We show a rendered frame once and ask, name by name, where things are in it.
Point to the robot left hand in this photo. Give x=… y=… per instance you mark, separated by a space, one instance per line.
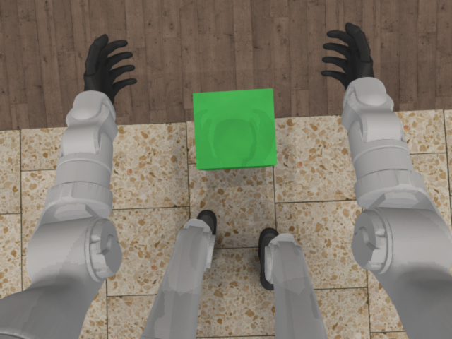
x=98 y=75

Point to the right robot upper arm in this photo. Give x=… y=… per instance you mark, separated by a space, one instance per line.
x=409 y=251

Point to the robot right forearm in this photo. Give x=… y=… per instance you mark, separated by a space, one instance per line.
x=380 y=154

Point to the robot right hand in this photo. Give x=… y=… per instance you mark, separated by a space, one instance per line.
x=358 y=62

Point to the robot left shin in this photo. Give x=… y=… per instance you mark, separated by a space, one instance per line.
x=196 y=223

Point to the robot left forearm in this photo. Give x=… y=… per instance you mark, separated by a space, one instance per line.
x=84 y=168

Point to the carton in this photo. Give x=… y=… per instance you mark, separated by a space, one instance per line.
x=234 y=129

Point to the left robot upper arm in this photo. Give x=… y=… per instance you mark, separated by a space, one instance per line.
x=68 y=261

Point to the robot right foot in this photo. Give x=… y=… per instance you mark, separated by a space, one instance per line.
x=265 y=237

